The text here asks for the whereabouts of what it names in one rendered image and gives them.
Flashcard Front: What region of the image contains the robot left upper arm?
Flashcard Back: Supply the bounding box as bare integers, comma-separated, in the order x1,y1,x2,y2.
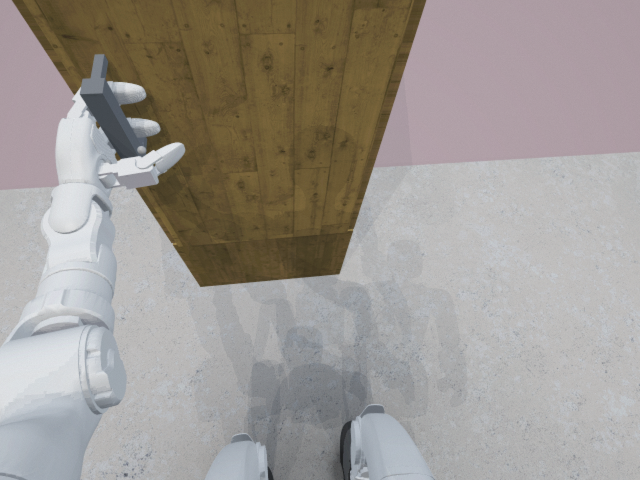
0,324,127,480

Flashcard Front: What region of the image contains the handle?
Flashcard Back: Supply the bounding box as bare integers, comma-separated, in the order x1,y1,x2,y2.
80,54,147,159

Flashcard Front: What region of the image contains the left robot hand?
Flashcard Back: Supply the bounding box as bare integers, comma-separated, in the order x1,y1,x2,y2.
55,81,185,198

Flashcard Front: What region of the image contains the robot left shin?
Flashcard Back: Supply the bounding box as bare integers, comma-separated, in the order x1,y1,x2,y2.
231,433,253,443

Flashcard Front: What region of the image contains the left robot thigh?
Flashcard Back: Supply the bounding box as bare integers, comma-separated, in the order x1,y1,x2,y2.
205,441,268,480

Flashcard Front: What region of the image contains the cupboard door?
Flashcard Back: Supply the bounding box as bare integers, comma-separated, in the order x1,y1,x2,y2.
23,0,414,247

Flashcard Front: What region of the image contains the left robot forearm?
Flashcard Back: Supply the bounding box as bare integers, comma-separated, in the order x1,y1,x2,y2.
0,183,117,349

